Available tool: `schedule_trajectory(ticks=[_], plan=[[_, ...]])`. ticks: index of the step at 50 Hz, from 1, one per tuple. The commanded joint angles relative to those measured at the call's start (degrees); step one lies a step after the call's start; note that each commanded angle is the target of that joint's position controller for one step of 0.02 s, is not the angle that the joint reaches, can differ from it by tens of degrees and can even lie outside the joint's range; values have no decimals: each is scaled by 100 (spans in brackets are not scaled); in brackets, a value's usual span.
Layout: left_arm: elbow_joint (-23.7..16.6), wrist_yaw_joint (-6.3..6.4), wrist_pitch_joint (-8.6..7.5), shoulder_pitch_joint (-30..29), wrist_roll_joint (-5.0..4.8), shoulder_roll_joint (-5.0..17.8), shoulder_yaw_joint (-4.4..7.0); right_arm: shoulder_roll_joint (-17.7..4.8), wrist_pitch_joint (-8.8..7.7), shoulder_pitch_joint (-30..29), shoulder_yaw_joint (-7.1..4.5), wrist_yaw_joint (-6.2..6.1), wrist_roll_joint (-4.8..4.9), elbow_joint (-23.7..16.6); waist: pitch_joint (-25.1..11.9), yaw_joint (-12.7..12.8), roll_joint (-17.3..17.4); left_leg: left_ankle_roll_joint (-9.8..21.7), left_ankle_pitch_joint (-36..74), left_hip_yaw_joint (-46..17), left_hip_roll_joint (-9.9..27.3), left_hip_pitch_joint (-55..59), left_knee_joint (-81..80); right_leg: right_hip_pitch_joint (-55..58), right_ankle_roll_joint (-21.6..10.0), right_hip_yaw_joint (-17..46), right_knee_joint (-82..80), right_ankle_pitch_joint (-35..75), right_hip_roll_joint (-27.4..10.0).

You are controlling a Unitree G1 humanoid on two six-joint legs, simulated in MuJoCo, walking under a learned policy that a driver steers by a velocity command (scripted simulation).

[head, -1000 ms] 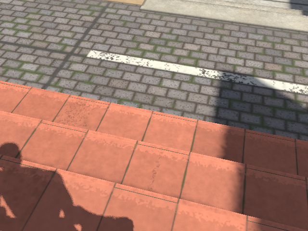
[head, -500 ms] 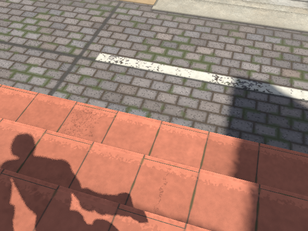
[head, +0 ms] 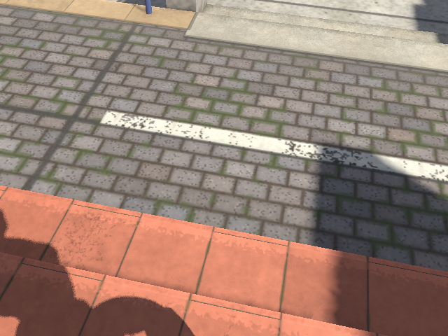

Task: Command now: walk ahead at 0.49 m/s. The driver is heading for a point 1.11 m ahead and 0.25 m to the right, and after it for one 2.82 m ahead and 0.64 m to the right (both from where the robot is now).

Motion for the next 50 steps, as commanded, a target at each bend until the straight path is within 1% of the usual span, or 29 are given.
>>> schedule_trajectory(ticks=[1, 6, 7, 9, 10, 11, 12, 13, 14, 17, 18, 20, 22, 24, 27, 32, 34, 35, 36, 37, 38, 39, 40, 41, 42, 43, 46, 48, 50], plan=[[-183, -39, -32, -106, -20, 195, 17, -780, -110, 171, -107, -41, -46, -183, 102, 157, 688, 242, 2777, -672, 1495, -636, -317, 781, -25, -277, 152, 845, 286], [-360, 26, -106, -642, 57, 384, 56, -779, -6, 385, -78, -140, -152, -67, 338, 17, 455, 528, 3870, -675, 1772, 484, 409, 387, -307, -402, -327, -488, 433], [-283, 52, -129, -372, 47, 366, 66, -828, 9, 238, -82, -156, -168, -85, 282, 171, 510, 493, 4573, -573, 1764, 405, 761, 865, -412, -476, -516, -879, 571], [253, 106, -210, 1184, 22, 507, 179, -891, 15, -89, -95, -141, -128, -124, -282, 809, 537, 347, 5228, -450, 1586, -41, 2389, 2672, -655, -489, -1165, -1047, 867], [538, 145, -283, 2172, 97, 841, 296, -901, 6, -252, -101, -133, -52, -197, -621, 1278, 221, 212, 3971, -303, 1295, -933, 3993, 3854, -911, 241, -1828, -780, 316], [603, 151, -301, 2400, 125, 1366, 414, -272, -8, 410, -2, -94, -24, -292, -1204, 793, -1151, -16, -1216, -26, 455, -2614, 6183, 5315, -1513, 2278, -1863, -390, -1336], [495, 113, -259, 2253, -80, 1122, 362, -612, -35, 422, -86, -105, 60, -255, -1263, 869, -993, -26, -1899, -591, 92, -3831, 7003, 5420, -2043, 3820, -2636, -640, -1711], [388, 87, -278, 1704, -135, 861, 297, -1038, -44, -351, -209, -108, 25, -434, -373, 723, -218, 8, -1237, -854, 541, -4220, 6787, 4662, -1895, 2948, -2865, -643, -1520], [300, 61, -304, 1258, -96, 691, 248, -1037, -40, -666, -246, -78, 25, -514, -70, 558, -43, -18, -842, -923, 692, -3956, 6366, 3980, -1718, 2476, -2988, -267, -1375], [468, 125, -429, 1263, -98, 458, 159, -628, 269, -733, -234, 17, -147, -454, 280, 67, 187, -265, -656, -856, 969, -3122, 5241, 2777, -1333, 1466, -3358, -92, -846], [495, 166, -477, 1334, -115, 609, 181, -598, 345, -1002, -236, 67, -166, -547, 353, 32, 99, -307, -461, -764, 975, -3141, 4822, 2741, -1264, 1311, -3458, 84, -770], [609, 203, -482, 1548, -83, 795, 221, -534, 439, -1466, -198, 104, -217, -694, 341, 67, 13, -391, 73, -484, 974, -3144, 4221, 2704, -1212, 875, -3480, 725, -617], [676, 201, -485, 1783, -74, 733, 194, -529, 454, -1562, -188, 156, -207, -638, 160, 118, -61, -323, 1037, -369, 1049, -3270, 4097, 2893, -1159, 646, -3246, 815, -531], [775, 218, -612, 1939, -118, 577, 124, -662, 323, -2362, -227, 158, -134, -921, 381, 353, -190, -308, 2056, -440, 1107, -3747, 3145, 3203, -1018, 650, -3272, 57, -320], [766, 215, -637, 1722, -140, 607, 91, -623, 259, -2617, -169, 226, -146, -983, 424, 384, -62, -249, 3434, -265, 974, -2454, 1839, 2410, -817, 376, -3162, -998, -98], [925, 354, -453, 2189, 48, 607, 41, -776, 253, -3165, -150, 187, -115, -1203, 789, 814, -78, -261, 3064, -370, 1093, -2786, 989, 3277, -792, 598, -1912, -994, -271], [1007, 482, -271, 2385, 174, 646, 33, -825, 139, -2804, -157, 153, -129, -1031, 648, 775, 134, -214, 2947, -471, 1196, -2525, 409, 3705, -804, 593, -957, -642, -242], [1027, 489, -214, 2402, 144, 749, 55, -852, 93, -2213, -173, 123, -214, -822, 399, 589, 375, -222, 2773, -216, 998, -1723, 332, 3485, -821, 455, -170, -374, -93], [1038, 480, -168, 2309, 49, 786, 55, -887, 47, -998, -227, 108, -290, -358, -85, 64, 643, -159, 2921, 34, 843, -408, 197, 3112, -798, 209, 1163, -61, 160], [1049, 449, -163, 2350, -68, 749, 82, -1230, 43, -5, -347, 136, -350, -37, -590, -334, 1071, 42, 3857, -318, 1285, 1041, 749, 1959, -699, -71, 3172, -1865, 590], [1089, 479, -180, 3114, -295, 264, 60, -1385, 23, 438, -329, 207, -327, -18, -1485, -18, 1682, 383, 6230, -1305, 2504, 2992, 2710, 62, -479, 82, 5162, -4933, 885], [1067, 543, -231, 3181, -378, 529, 74, -1421, 100, 710, -367, 262, -45, -101, -2109, -338, 1294, 785, 5122, -2122, 3111, 3468, 2528, -843, -460, 597, 5392, -4408, 734], [897, 552, -211, 2497, -242, 651, 115, -1552, 183, 310, -438, 182, -45, -176, -1556, -375, 1361, 1169, 1898, -2725, 3349, 2394, 1349, -1413, -356, 292, 5491, -3601, 524], [652, 452, -249, 1478, -110, 781, 152, -1003, 119, -767, -262, 95, -63, -484, -556, -201, 621, 902, 392, -2286, 2958, 814, 513, -1177, -261, 566, 4107, -2224, 233], [614, 321, -187, 1341, 9, 832, 214, -943, 63, -1164, -225, 30, -108, -506, -119, 80, 771, 827, 648, -2153, 2869, -233, 262, -549, -150, 592, 3492, -1848, 141], [713, 221, -53, 1470, 92, 665, 203, -922, -2, -1042, -203, -6, -122, -410, 196, 268, 686, 784, 1335, -1800, 2668, -1077, 183, 64, -41, 615, 2780, -1683, 28], [623, 102, 176, 1259, 143, 265, 147, -975, -129, -724, -252, -66, -76, -186, 252, 438, 570, 719, 2322, -1048, 2267, -1393, 182, 378, 108, 461, 1800, -1149, 58], [575, 49, 201, 1262, 130, 299, 164, -965, -123, -598, -274, -50, -155, -201, 21, 466, 531, 722, 2602, -799, 2301, -1043, 467, 127, -57, 437, 1656, -348, 14], [368, 6, 132, 707, 38, 310, 205, -665, -154, -449, -204, -82, -49, -104, 148, 407, 369, 494, 1780, -543, 2076, -768, 499, -321, -218, 623, 960, 656, -45]])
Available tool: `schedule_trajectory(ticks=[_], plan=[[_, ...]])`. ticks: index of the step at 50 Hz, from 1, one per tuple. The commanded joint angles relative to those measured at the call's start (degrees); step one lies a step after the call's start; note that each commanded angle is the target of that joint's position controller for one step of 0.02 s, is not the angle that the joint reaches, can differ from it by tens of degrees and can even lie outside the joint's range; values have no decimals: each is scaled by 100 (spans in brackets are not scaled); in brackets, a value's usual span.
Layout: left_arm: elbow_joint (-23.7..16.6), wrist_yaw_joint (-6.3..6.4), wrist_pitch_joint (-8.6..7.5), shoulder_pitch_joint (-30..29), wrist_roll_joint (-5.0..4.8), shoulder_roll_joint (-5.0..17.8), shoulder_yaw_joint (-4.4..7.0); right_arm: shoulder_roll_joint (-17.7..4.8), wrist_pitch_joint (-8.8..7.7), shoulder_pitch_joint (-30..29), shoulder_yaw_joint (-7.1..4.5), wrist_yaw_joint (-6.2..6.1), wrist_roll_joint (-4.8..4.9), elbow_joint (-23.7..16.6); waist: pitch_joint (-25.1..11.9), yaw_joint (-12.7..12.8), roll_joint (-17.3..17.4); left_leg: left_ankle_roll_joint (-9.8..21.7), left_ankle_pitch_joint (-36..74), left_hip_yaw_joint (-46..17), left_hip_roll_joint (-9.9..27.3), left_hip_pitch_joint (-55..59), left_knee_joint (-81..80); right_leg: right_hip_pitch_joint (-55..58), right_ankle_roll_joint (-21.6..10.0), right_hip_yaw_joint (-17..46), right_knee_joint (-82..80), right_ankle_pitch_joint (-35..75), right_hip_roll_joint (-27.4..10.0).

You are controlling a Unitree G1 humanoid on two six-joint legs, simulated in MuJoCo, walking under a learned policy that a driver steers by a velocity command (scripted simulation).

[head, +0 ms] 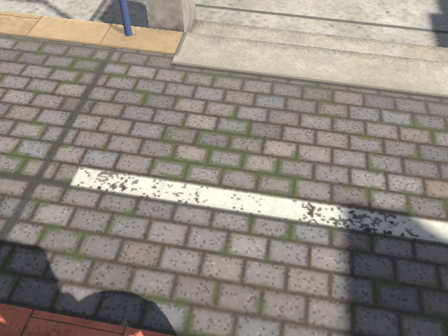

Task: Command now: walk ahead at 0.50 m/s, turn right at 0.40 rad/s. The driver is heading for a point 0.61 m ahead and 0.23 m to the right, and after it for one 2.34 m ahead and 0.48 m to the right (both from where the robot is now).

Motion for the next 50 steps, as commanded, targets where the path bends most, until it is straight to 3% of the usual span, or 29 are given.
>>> schedule_trajectory(ticks=[1, 3, 7, 10, 12, 14, 15, 16, 17, 18, 19, 20, 21, 22, 24, 26, 28, 29, 31, 35, 39, 42, 44, 45, 46, 47, 48, 49, 50], plan=[[-320, -99, -70, -104, -45, 159, 60, -468, -164, 133, -56, -65, 48, -228, 40, 76, 552, 587, 2213, -1021, 1669, 69, -900, -380, -208, 219, -680, 1541, -154], [-519, -130, -128, -607, -47, 181, 48, -442, -203, 116, -33, -90, 67, -225, 192, 38, 481, 405, 1535, -610, 1491, -235, -791, -61, -249, 30, -1564, 2442, -78], [-760, -285, -110, -1395, -90, 79, -24, -538, -159, 353, -1, -163, -66, -197, 473, -352, 388, 293, 273, -438, 1613, -311, -371, 550, -262, -306, -2658, 2980, 19], [-953, -296, -137, -1999, -68, 95, -60, -619, -52, 865, -17, -264, -137, 11, 876, -736, 354, 359, 700, -561, 1799, 459, 355, 88, -283, -544, -3282, 2196, 15], [-926, -270, -157, -1877, -10, 166, -55, -759, 51, 966, -54, -290, -121, 60, 806, -697, 396, 353, 1748, -529, 1893, 720, 957, 412, -426, -723, -3585, 1253, 68], [-530, -187, -154, -917, 42, 255, 21, -846, 165, 976, -61, -265, -108, 131, 107, -325, 268, 295, 3264, -185, 1750, 548, 2567, 1878, -564, -1186, -3389, 829, 539], [-184, -123, -190, 140, 61, 397, 109, -891, 209, 854, -48, -215, -77, 84, -395, 217, 160, 210, 3216, 35, 1510, -29, 3992, 3246, -699, -1226, -3599, 986, 710], [-6, -104, -248, 702, 107, 944, 276, -661, 217, 1097, -52, -169, -49, 79, -962, 296, -697, 2, -389, 210, 1062, -2041, 6168, 5287, -1026, -303, -2560, 2649, -22], [-105, -121, -224, 1329, -118, 1338, 368, -531, 183, 1117, -10, -153, 120, -277, -2443, 625, -1073, -264, -3030, -226, 672, -3873, 8412, 7387, -2106, 1681, -1536, 4279, -1689], [-111, 35, -76, 2276, -167, 1562, 360, -718, 37, -61, -1, -107, 274, -912, -2988, 1234, -940, -466, -2386, -720, 385, -5061, 8434, 7715, -2494, 3159, -3050, 1944, -2149], [-134, 202, 17, 1842, -110, 1401, 327, -796, -20, -863, -8, -131, 164, -1087, -1901, 1080, -418, -470, -1684, -839, 629, -5643, 7660, 6877, -2134, 2990, -3864, 248, -1883], [-234, 245, 27, 1129, -150, 1059, 236, -872, 2, -980, -28, -138, 57, -1054, -970, 759, -12, -503, -1250, -798, 809, -5350, 7001, 5625, -1856, 2494, -4034, 340, -1654], [-342, 216, -46, 687, -153, 884, 169, -874, 91, -727, -35, -102, -116, -954, -597, 371, 411, -469, -910, -1021, 1014, -4553, 6274, 4365, -1753, 2273, -4010, 671, -1575], [-456, 161, -165, 233, -199, 683, 74, -828, 203, -489, -63, -80, -168, -869, -278, -52, 756, -511, -220, -1235, 1165, -3582, 5108, 3042, -1534, 1869, -4147, 938, -1242], [-477, 134, -387, -123, -279, 886, 115, -479, 371, -601, 27, -29, -209, -1004, -100, -355, 451, -696, 417, -1084, 1022, -2404, 3610, 1721, -1415, 1258, -4527, 1356, -513], [-376, 138, -429, -48, -273, 1028, 169, -467, 394, -809, 21, 29, -212, -1105, -332, -375, -5, -751, 1035, -877, 808, -1829, 2812, 1704, -1392, 944, -4402, 2278, -277], [-406, 95, -402, 171, -232, 894, 164, -602, 394, -618, -24, 46, -85, -960, -615, -276, -89, -635, 1944, -974, 853, -1937, 2835, 2144, -1346, 956, -4120, 2353, -297], [-241, 100, -402, 650, -250, 787, 162, -792, 370, -1145, -111, 60, -40, -1133, -474, -4, 65, -617, 2531, -1303, 964, -2767, 2496, 2766, -1375, 1318, -4020, 1313, -306], [-217, 135, -357, 1146, -191, 729, 154, -889, 350, -1944, -163, 105, -101, -1401, -138, 325, 84, -638, 2504, -1525, 1007, -3789, 2147, 3407, -1514, 1983, -3951, 122, -477], [-414, 198, -360, 1171, -114, 742, 126, -676, 278, -2572, -109, 254, -123, -1651, 102, 482, 48, -684, 3179, -1519, 721, -2956, 841, 2585, -1368, 2072, -3404, -1314, -139], [-625, 261, -380, 1161, -14, 826, 133, -623, 179, -2741, -61, 304, 8, -1781, 137, 600, -60, -609, 3099, -1693, 626, -1996, -162, 2371, -1089, 2310, -2699, -1407, 62], [-516, 414, -316, 1423, 0, 806, 123, -769, 1, -2239, -111, 151, 70, -1575, 168, 537, 93, -541, 3424, -1647, 622, -1308, -1387, 2855, -794, 2212, -1362, -375, 396], [-478, 322, -267, 1583, -182, 657, 96, -1092, -130, -569, -236, 67, -67, -1032, -650, -50, 644, -587, 5007, -1344, 855, 1196, -836, 1563, -487, 1293, 1079, -1632, 1065], [-523, 378, -256, 2151, -490, 302, 89, -1476, -117, 235, -303, 86, -192, -964, -1802, -33, 1591, -152, 8396, -2181, 2290, 3611, 1133, -294, -172, 563, 3533, -4989, 1502], [-693, 516, -227, 2157, -577, 592, 69, -1465, -20, 688, -319, 187, 3, -1004, -2795, -300, 1501, 291, 7990, -2935, 3038, 4393, 1428, -1282, -151, 303, 4774, -4742, 1131], [-850, 517, -221, 1711, -412, 642, 38, -1493, 42, 330, -353, 165, 79, -1160, -2742, -344, 1665, 674, 5584, -3514, 3206, 3723, 601, -1817, -65, 1, 5144, -3862, 880], [-913, 457, -133, 962, -208, 633, 51, -1009, 119, -208, -211, 50, -32, -1322, -1938, -321, 1059, 705, 3818, -3228, 2819, 2619, 0, -2047, 24, -255, 5089, -3168, 698], [-1050, 312, -62, 482, -41, 581, 48, -724, 174, -346, -88, -34, -29, -1331, -1283, -331, 780, 794, 3907, -2896, 2536, 1411, -254, -1778, 64, -195, 4848, -2854, 620], [-1171, 205, 18, 280, 23, 385, 8, -742, 166, -245, -44, -88, -60, -1221, -851, -257, 862, 968, 4654, -2804, 2479, 505, -340, -1475, 87, 61, 4564, -2760, 583]])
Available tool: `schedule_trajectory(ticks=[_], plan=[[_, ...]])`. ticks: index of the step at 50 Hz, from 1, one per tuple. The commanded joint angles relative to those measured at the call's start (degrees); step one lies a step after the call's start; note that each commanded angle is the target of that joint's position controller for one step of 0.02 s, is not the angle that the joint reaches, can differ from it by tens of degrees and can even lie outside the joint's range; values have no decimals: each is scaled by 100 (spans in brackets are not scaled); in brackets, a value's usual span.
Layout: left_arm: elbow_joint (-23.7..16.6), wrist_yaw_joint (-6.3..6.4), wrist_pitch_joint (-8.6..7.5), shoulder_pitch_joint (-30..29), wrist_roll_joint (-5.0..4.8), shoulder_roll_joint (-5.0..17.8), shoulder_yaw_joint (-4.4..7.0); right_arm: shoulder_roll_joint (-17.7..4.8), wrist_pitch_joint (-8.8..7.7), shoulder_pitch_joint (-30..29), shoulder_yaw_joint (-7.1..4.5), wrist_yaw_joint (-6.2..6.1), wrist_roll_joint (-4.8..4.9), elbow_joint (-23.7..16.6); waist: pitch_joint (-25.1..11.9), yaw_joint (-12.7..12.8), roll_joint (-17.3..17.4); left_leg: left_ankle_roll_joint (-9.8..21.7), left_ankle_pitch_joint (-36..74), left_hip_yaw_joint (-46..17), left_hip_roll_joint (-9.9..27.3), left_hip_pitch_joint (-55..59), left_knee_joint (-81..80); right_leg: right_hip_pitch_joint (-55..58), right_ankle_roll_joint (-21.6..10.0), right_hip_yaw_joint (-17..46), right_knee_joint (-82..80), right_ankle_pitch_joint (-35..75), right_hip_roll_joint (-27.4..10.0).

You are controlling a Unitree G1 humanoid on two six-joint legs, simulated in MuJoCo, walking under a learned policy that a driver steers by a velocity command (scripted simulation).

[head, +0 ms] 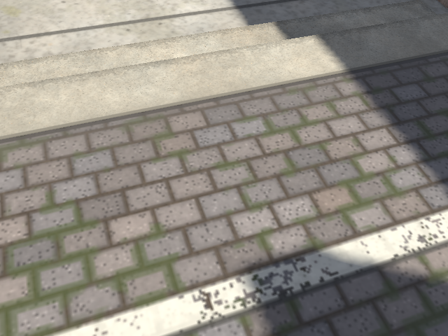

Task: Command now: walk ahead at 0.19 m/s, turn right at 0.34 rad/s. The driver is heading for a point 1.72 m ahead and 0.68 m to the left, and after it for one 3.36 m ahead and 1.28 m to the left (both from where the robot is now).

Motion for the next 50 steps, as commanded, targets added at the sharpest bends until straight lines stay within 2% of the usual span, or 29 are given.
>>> schedule_trajectory(ticks=[1, 2, 3, 4, 5, 7, 9, 11, 14, 15, 16, 17, 18, 19, 20, 21, 24, 29, 32, 34, 35, 36, 37, 38, 39, 40, 42, 45, 50], plan=[[-718, -192, 138, -485, 216, -27, -72, -937, 19, 1264, -173, -163, -59, 47, -391, -522, 919, 1405, 3795, -1807, 2045, 1199, -985, -1745, 53, 292, 67, 863, -306], [-717, -189, 199, -418, 221, -140, -113, -981, 1, 1261, -172, -152, -44, 136, -381, -389, 986, 1438, 3970, -1661, 1916, 846, -1085, -1587, 18, 242, -13, 968, -185], [-736, -185, 177, -477, 213, -78, -97, -927, -47, 1210, -141, -109, 2, 211, -266, -254, 1022, 1273, 3582, -1432, 1619, 775, -1193, -1685, 20, 356, -643, 1478, -143], [-640, -198, 163, -336, 254, -68, -102, -772, -82, 1224, -72, -77, 10, 272, -370, -153, 974, 1249, 3842, -1270, 1476, 679, -1234, -1455, 32, 332, -1133, 1824, -103], [-683, -236, 141, -431, 263, -55, -125, -662, -97, 1068, -15, -66, 53, 308, -323, 41, 940, 1152, 3832, -1084, 1309, 481, -1356, -1155, 139, 264, -2197, 2390, -274], [-634, -356, 110, -582, 210, -308, -278, -455, -46, 821, 52, -77, 92, 329, -521, 61, 1078, 915, 3781, -437, 762, 133, -1506, 165, 283, -343, -4422, 3380, -391], [-691, -362, 98, -1053, 77, -448, -373, -690, -1, 1095, -16, -82, 133, 389, -618, -230, 1374, 850, 3813, -577, 808, 294, -1427, 932, 345, -376, -5327, 3594, -276], [-800, -280, 76, -1365, -6, -278, -372, -944, 72, 1250, -109, -37, 126, 354, -505, -338, 1249, 836, 3411, -927, 960, 524, -1286, 1167, 359, -290, -5955, 3339, -253], [-675, -122, -89, -1049, 33, -54, -301, -973, 230, 1460, -173, -30, 75, 295, -260, -294, 1035, 647, 2075, -1472, 909, 425, -797, 1997, 276, -154, -7322, 3236, -343], [-648, -56, -191, -847, 83, 115, -261, -884, 239, 1701, -178, -28, 56, 291, -289, -333, 776, 449, 1304, -1510, 720, 93, -482, 2593, 209, 138, -7686, 3530, -803], [-684, 7, -256, -548, 140, 496, -176, -553, 233, 2023, -118, -41, 74, 119, -836, -439, -201, 233, -615, -1178, 328, -364, 440, 3523, -25, 1152, -7455, 5101, -2198], [-733, 19, -129, -594, -9, 774, -73, -258, 300, 2165, -65, -103, 223, -43, -1244, -399, -1251, 120, -2570, -345, -432, -1002, 1530, 3693, -849, 2047, -7696, 5698, -3139], [-740, 41, -55, -504, -124, 525, -87, -854, 426, 1683, -229, -116, 67, -77, -1065, -160, -766, 52, -2721, -253, -394, -1302, 2445, 3282, -1124, 2151, -8053, 4655, -2920], [-773, 56, -29, -781, -98, 318, -152, -874, 519, 1449, -292, -87, -10, -119, -642, -295, -484, 25, -2322, -348, -295, -1431, 2858, 2839, -1052, 1799, -8296, 3807, -2595], [-823, 62, 4, -1137, -48, 174, -179, -760, 597, 1437, -296, -68, -21, -81, -384, -488, -412, -46, -1918, -364, -182, -1340, 3033, 2368, -927, 1364, -8464, 3390, -2321], [-840, 81, 17, -1291, -3, 121, -173, -742, 674, 1434, -309, -51, -42, -77, -281, -582, -575, -106, -1579, -295, -145, -1149, 3208, 1972, -869, 973, -8576, 3250, -2141], [-816, 92, 9, -1283, 43, 67, -141, -636, 786, 1442, -303, -9, -47, -109, -292, -677, -493, -214, -1167, -117, -193, -943, 3389, 1596, -893, 356, -8561, 3124, -1901], [-749, 69, 9, -1051, 61, 335, -25, -505, 874, 756, -177, 139, -23, -513, -435, -484, -594, -125, -1097, 69, -63, -420, 2026, 1532, -886, 99, -8502, 2403, -2112], [-739, 10, 39, -929, 79, 614, 77, -686, 850, 587, -185, 171, 35, -719, -542, -405, -580, 72, -1320, 294, -154, 182, 1225, 1451, -740, 92, -8369, 2037, -2300], [-752, -2, 98, -991, 55, 739, 128, -686, 790, 947, -183, 159, 71, -668, -601, -637, -313, 256, -880, 483, -298, 1028, 127, 1158, -441, -155, -7926, 2158, -2257], [-665, -25, 146, -763, 78, 696, 151, -773, 721, 1092, -202, 133, 75, -630, -491, -680, 73, 278, -630, 190, -304, 1522, -555, 767, -97, -481, -7339, 2012, -2069], [-716, -91, 184, -626, 109, 346, 95, -1140, 645, 1198, -270, 76, 41, -666, -324, -668, 1379, 475, -1109, -1493, 816, 1893, -1565, -167, 388, -1156, -5813, 1086, -1506], [-1240, -46, 186, -1226, 58, 165, 21, -2035, 653, 1239, -457, 34, 35, -875, 159, -852, 2254, 1169, -55, -3884, 2339, 1490, -2084, -1595, 652, -1017, -5126, 64, -430], [-1285, -49, 197, -1654, 118, 336, 29, -1804, 672, 1516, -425, -80, -79, -725, 248, -960, 1282, 1388, 431, -3394, 2080, 1284, -1916, -1308, 548, -135, -4428, 456, -693], [-1209, -88, 205, -1412, 47, 248, 16, -1592, 682, 1170, -356, -152, -60, -732, 200, -610, 1177, 1331, 379, -2798, 1711, 1125, -1714, -1186, 486, -25, -4224, 966, -696], [-1053, -119, 180, -1171, 32, 307, 28, -1456, 693, 729, -329, -160, 2, -820, 181, -366, 960, 1121, 367, -2305, 1278, 1053, -1675, -1013, 457, 23, -4183, 1575, -713], [-825, -164, 190, -767, 165, 442, 73, -1268, 634, 409, -292, -142, 95, -951, -206, -268, 993, 964, 1219, -1843, 891, 1162, -1505, -693, 449, -78, -3828, 2108, -634], [-917, -174, 264, -877, 123, 329, 45, -1276, 572, 720, -319, -98, 156, -879, -384, -364, 753, 988, 1491, -1889, 836, 1370, -1389, -662, 530, -55, -3776, 2274, -600], [-1139, -135, 268, -1376, 99, 292, -15, -1356, 579, 1151, -374, -144, 97, -795, -248, -657, 1017, 1081, 1008, -2355, 798, 1647, -1307, -766, 620, 63, -4688, 2285, -536]])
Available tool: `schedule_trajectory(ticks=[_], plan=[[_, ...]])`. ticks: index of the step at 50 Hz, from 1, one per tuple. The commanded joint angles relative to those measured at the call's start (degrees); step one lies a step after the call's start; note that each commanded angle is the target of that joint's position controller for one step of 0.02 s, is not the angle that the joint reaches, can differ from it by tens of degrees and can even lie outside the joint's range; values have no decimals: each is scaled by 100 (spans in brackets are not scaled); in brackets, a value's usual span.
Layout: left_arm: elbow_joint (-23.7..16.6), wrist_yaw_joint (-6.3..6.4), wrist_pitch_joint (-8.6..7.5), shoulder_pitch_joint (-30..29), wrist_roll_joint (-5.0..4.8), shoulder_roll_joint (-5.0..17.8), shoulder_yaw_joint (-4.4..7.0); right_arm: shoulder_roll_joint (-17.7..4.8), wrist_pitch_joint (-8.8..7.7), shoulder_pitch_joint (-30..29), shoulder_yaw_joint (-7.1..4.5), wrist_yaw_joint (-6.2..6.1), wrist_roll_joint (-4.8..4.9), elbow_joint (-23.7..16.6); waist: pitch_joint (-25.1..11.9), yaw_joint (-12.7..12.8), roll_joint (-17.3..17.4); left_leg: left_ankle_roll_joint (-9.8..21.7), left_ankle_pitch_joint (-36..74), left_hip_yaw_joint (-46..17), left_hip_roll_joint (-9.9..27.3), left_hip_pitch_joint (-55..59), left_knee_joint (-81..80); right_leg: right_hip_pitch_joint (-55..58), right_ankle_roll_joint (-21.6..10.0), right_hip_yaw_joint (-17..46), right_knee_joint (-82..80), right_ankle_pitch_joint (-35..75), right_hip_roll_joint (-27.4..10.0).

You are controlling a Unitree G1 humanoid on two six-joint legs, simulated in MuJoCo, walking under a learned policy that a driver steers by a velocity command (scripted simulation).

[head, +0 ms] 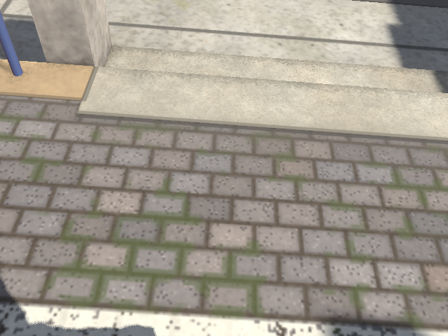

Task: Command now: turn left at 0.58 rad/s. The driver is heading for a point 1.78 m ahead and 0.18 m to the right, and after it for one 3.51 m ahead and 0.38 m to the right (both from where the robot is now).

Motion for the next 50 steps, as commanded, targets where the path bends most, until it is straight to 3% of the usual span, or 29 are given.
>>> schedule_trajectory(ticks=[1, 4, 8, 11, 12, 13, 14, 15, 17, 19, 21, 24, 26, 28, 29, 30, 31, 32, 50], plan=[[-534, 24, -93, -498, -17, 357, 38, -945, -57, 341, -269, -41, -34, -261, -231, -214, 858, 704, 1038, -1736, 1411, 952, -581, -641, 33, 115, -504, -48, 44], [-664, 33, -138, -631, -69, 378, 12, -1058, -49, 391, -311, -2, -71, -299, -281, -236, 866, 786, 1251, -2067, 1415, 781, -415, -248, -50, 176, -892, -291, 168], [-720, 58, -191, -518, -147, 371, -31, -998, -46, 201, -278, 57, -127, -359, -391, -163, 918, 770, 2074, -2159, 1372, 415, -248, 688, -206, 37, -1436, -589, 300], [-622, 95, -256, 3, -167, 269, -75, -892, -31, -114, -225, 39, -60, -372, -389, 203, 813, 394, 1955, -2151, 1118, -69, -51, 2053, -373, -50, -3019, 74, 305], [-576, 150, -309, 151, -116, 367, -55, -769, -48, -55, -184, 18, -41, -355, -387, 226, 615, 125, 1138, -2039, 927, -504, 90, 2770, -422, 168, -3583, 543, -18], [-618, 201, -360, 214, -20, 674, -29, -360, -82, 245, -77, 16, -65, -359, -593, 83, -424, -151, -515, -1387, 442, -936, 944, 3406, -633, 1407, -4104, 396, -1208], [-706, 188, -309, 32, 2, 1124, 27, -440, -107, 353, -101, -18, 0, -493, -501, -14, -1215, -293, -2018, -483, -415, -1626, 1414, 3257, -1300, 2783, -4202, 1524, -2240], [-589, 158, -300, 227, -81, 819, -17, -857, -71, 132, -209, -24, -126, -385, -467, 144, -665, -377, -2197, -396, -135, -1393, 2124, 2936, -1674, 2622, -4047, 1511, -2149], [-560, 95, -323, -108, -97, 468, -131, -651, -29, 39, -185, 56, -113, -233, -135, -29, -427, -499, -1544, -419, -46, -1215, 2442, 2477, -1440, 1697, -3989, 1364, -1434], [-505, 83, -331, -259, -74, 475, -122, -501, 36, 212, -128, 152, -108, -72, -199, -141, -763, -619, -1247, -152, -55, -920, 2388, 2341, -1257, 1040, -3843, 2211, -992], [-424, 43, -323, -184, -80, 439, -122, -388, 72, 132, -56, 172, -74, 18, -337, -97, -738, -690, -1188, 155, 21, -540, 1960, 2280, -1210, 805, -3749, 2269, -843], [-263, 1, -284, 90, -66, 518, -86, -318, 104, -302, 23, 136, -15, 32, -256, 138, -850, -614, -1054, 437, 165, -202, 1059, 2281, -1267, 1003, -3798, 1582, -894], [-201, 1, -262, 103, -78, 543, -78, -299, 70, -312, 50, 92, -6, 148, -209, 65, -746, -495, -541, 544, 188, 237, 182, 2188, -1189, 1085, -3731, 1297, -877], [-123, 2, -311, 204, -87, 437, -117, -368, -46, -270, 73, 22, -96, 292, -278, -9, -451, -385, 422, 139, 518, 1184, -582, 1728, -842, 1119, -3657, 1200, -844], [-135, -34, -369, 229, -87, 323, -155, -510, -122, -174, 76, -18, -150, 335, -452, -7, -210, -328, 674, -350, 1028, 1607, -563, 1524, -650, 1018, -3566, 1063, -761], [-80, -67, -382, 333, -146, 246, -144, -672, -140, -452, 30, -26, -95, 478, -135, 266, 678, -200, 878, -519, 1125, 892, -346, 1797, -561, 542, -3702, 696, -310], [64, -51, -372, 273, -110, 420, -104, -419, -175, -499, 89, -1, -67, 492, -124, 125, 435, -199, 708, -457, 1089, 696, -408, 2125, -512, 484, -3626, 649, -285], [142, -45, -358, 243, -98, 410, -86, -385, -208, -464, 107, 2, -57, 582, -62, 86, 419, -240, 651, -380, 1034, 595, -424, 2241, -516, 482, -3595, 741, -291], [1424, 52, -327, 473, -104, 157, -83, -142, -286, -281, 181, -121, -41, 1817, 146, 134, 172, -206, 797, -269, 981, 592, -658, 2617, -532, 469, -3664, 1107, -401]])
Velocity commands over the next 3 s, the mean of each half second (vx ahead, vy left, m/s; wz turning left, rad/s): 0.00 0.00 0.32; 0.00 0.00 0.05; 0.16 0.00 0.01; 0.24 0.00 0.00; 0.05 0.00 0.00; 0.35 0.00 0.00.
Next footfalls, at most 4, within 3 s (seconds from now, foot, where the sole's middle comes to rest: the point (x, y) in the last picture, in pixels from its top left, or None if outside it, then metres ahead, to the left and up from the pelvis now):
0.26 right None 0.09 -0.12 -0.78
0.56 left None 0.05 0.08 -0.78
1.88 left None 0.42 0.02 -0.78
2.22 right None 0.40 -0.18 -0.78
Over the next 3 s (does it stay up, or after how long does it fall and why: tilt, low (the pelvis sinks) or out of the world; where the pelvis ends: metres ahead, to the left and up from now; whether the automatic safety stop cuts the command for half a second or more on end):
stays up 0.54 0.00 0.00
